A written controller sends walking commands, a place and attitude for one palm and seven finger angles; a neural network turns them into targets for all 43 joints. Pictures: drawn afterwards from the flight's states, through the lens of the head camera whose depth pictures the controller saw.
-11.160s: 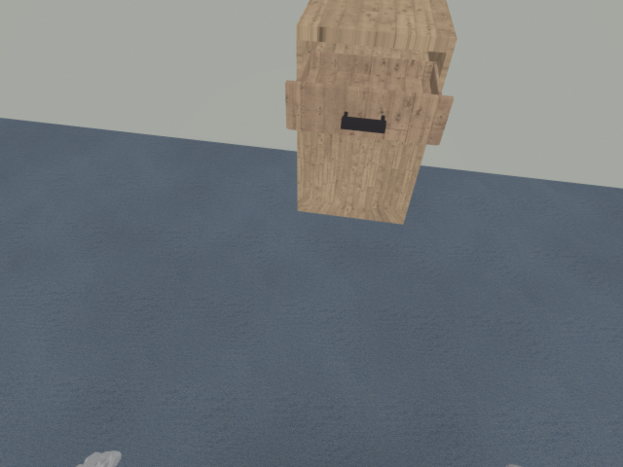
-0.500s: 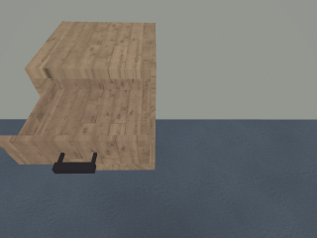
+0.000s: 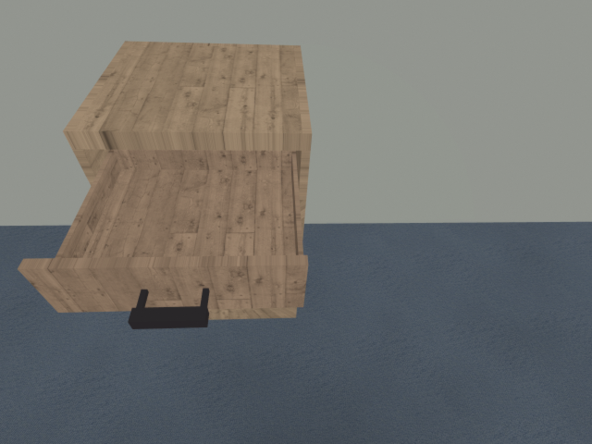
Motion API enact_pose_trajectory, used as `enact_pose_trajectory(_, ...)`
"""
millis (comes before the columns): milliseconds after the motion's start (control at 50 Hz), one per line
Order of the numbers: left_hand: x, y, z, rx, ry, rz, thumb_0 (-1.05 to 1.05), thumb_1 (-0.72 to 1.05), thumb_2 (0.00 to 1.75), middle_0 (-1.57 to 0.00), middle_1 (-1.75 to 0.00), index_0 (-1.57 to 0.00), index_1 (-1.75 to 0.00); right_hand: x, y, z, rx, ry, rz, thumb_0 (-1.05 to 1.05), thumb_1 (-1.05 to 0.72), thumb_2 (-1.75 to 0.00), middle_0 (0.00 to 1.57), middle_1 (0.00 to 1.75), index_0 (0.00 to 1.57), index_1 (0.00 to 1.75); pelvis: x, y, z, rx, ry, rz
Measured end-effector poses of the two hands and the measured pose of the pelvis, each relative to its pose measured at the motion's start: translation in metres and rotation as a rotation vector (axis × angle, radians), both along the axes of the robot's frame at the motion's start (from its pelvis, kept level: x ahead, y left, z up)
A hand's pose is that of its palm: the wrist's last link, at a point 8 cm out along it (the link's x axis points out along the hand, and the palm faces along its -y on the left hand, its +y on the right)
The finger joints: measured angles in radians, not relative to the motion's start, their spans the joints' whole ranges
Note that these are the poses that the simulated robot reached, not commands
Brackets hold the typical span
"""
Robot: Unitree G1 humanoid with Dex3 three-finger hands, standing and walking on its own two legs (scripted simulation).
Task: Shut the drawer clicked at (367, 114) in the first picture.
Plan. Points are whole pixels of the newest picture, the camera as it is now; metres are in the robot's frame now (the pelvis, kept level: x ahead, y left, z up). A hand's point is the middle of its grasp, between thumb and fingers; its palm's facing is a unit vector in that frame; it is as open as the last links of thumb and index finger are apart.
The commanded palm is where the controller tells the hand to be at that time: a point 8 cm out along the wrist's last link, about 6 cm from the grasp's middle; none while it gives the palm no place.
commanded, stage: raise the hand and make a fist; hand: left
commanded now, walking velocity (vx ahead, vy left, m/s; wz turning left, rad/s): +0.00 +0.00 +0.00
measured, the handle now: (172, 305) +0.33 +0.23 -0.07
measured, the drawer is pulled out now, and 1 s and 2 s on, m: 0.30 0.30 0.30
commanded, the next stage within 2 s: bring the fist close to the handle in 1.88 s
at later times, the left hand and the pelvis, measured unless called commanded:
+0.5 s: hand out of the picture +0.10 +0.18 -0.06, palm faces +0.29 -0.95 -0.09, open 5.4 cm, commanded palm +0.10 +0.22 -0.03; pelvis -0.02 -0.06 -0.09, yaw +4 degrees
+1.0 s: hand (155, 434) +0.14 +0.18 -0.02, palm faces +0.15 -0.99 -0.07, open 3.2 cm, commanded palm +0.10 +0.22 +0.00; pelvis +0.00 -0.04 -0.07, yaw +3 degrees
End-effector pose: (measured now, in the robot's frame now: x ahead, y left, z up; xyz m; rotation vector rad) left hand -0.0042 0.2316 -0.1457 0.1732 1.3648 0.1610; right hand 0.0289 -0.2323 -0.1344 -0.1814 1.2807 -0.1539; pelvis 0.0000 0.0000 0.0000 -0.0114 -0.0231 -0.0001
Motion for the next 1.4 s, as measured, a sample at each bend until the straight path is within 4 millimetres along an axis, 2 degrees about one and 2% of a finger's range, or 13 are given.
enact_pose_trajectory(40, 0.022, 0.005, 0.019, 0.012, -0.157, 0.088, 0.01, 0.9, 0.89, -0.2, -0.3, -0.2, -0.31, 0.001, -0.001, 0.006, -0.011, -0.071, 0.006, 0.01, -0.92, -0.9, 0.2, 0.3, 0.21, 0.3, -0.003, -0.001, -0.001, 0.003, 0.002, 0.002)
enact_pose_trajectory(160, 0.135, -0.002, 0.127, 0.079, -0.932, 0.071, 0.01, 0.91, 0.89, -0.25, -0.35, -0.24, -0.36, 0.042, -0.011, 0.018, -0.02, -0.415, 0.059, 0.01, -0.91, -0.9, 0.2, 0.3, 0.21, 0.3, -0.013, -0.008, -0.012, 0.023, 0.034, 0.047)
enact_pose_trajectory(240, 0.169, -0.018, 0.158, -0.005, -1.291, -0.006, 0.01, 0.91, 0.89, -0.3, -0.41, -0.3, -0.42, 0.082, -0.024, 0.022, -0.024, -0.584, 0.088, 0.01, -0.91, -0.9, 0.2, 0.3, 0.21, 0.3, -0.022, -0.017, -0.03, 0.016, 0.118, 0.028)
enact_pose_trajectory(300, 0.16, -0.028, 0.141, -0.087, -1.392, -0.079, 0.0, 0.9, 0.89, -0.36, -0.47, -0.35, -0.47, 0.11, -0.035, 0.028, -0.038, -0.678, 0.119, 0.01, -0.91, -0.9, 0.2, 0.3, 0.21, 0.3, -0.026, -0.029, -0.049, 0.018, 0.162, 0.018)
enact_pose_trajectory(420, 0.094, -0.023, 0.073, -0.086, -1.135, 0.005, 0.0, 0.9, 0.89, -0.48, -0.59, -0.47, -0.6, 0.16, -0.049, 0.033, -0.079, -0.784, 0.21, 0.01, -0.91, -0.9, 0.2, 0.3, 0.21, 0.3, -0.026, -0.048, -0.077, -0.001, 0.211, 0.042)
enact_pose_trajectory(500, 0.07, -0.01, 0.094, 0.073, -1.217, 0.059, 0.02, 0.9, 0.89, -0.56, -0.67, -0.55, -0.68, 0.184, -0.045, 0.022, -0.077, -0.804, 0.273, 0.01, -0.91, -0.9, 0.2, 0.3, 0.2, 0.3, -0.022, -0.057, -0.088, -0.028, 0.236, 0.067)
enact_pose_trajectory(600, 0.103, -0.019, 0.134, 0.087, -1.476, -0.079, 0.02, 0.9, 0.9, -0.65, -0.78, -0.64, -0.79, 0.19, -0.031, -0.008, -0.003, -0.782, 0.296, 0.01, -0.91, -0.9, 0.2, 0.3, 0.2, 0.3, -0.022, -0.062, -0.098, -0.052, 0.255, 0.086)
enact_pose_trajectory(740, 0.161, -0.032, 0.11, -0.156, -1.17, -0.156, 0.01, 0.9, 0.9, -0.79, -0.93, -0.79, -0.94, 0.156, -0.032, -0.026, 0.056, -0.641, 0.118, 0.01, -0.91, -0.9, 0.2, 0.3, 0.21, 0.3, -0.009, -0.064, -0.084, -0.015, 0.258, 0.06)
enact_pose_trajectory(900, 0.13, 0.007, 0.147, 0.07, -1.223, -0.019, 0.01, 0.9, 0.89, -0.95, -1.11, -0.94, -1.11, 0.131, -0.056, -0.015, -0.038, -0.53, 0.052, 0.01, -0.91, -0.9, 0.2, 0.3, 0.21, 0.3, 0.009, -0.053, -0.066, -0.009, 0.251, 0.045)
enact_pose_trajectory(1000, 0.115, 0.0, 0.134, -0.029, -1.22, -0.056, 0.01, 0.9, 0.9, -1.05, -1.21, -1.04, -1.22, 0.142, -0.057, -0.009, -0.077, -0.576, 0.104, 0.01, -0.91, -0.9, 0.2, 0.3, 0.2, 0.3, 0.003, -0.041, -0.07, -0.028, 0.264, 0.056)
enact_pose_trajectory(1080, 0.12, -0.015, 0.127, -0.122, -1.238, -0.091, 0.01, 0.9, 0.9, -1.13, -1.3, -1.12, -1.31, 0.157, -0.043, 0.002, -0.087, -0.655, 0.144, 0.01, -0.91, -0.9, 0.2, 0.3, 0.2, 0.3, -0.002, -0.032, -0.073, -0.036, 0.262, 0.055)
enact_pose_trajectory(1220, 0.133, -0.009, 0.16, -0.055, -1.375, -0.083, 0.01, 0.89, 0.9, -1.27, -1.45, -1.27, -1.46, 0.177, 0.0, 0.023, -0.006, -0.759, 0.169, 0.01, -0.91, -0.9, 0.2, 0.3, 0.2, 0.3, -0.003, -0.022, -0.07, -0.044, 0.229, 0.054)
enact_pose_trajectory(1400, 0.123, -0.017, 0.156, -0.095, -1.254, -0.069, 0.01, 0.9, 0.9, -1.37, -1.57, -1.37, -1.57, 0.177, 0.032, 0.034, 0.062, -0.784, 0.221, 0.01, -0.9, -0.9, 0.2, 0.3, 0.21, 0.3, -0.003, -0.012, -0.064, -0.049, 0.197, 0.055)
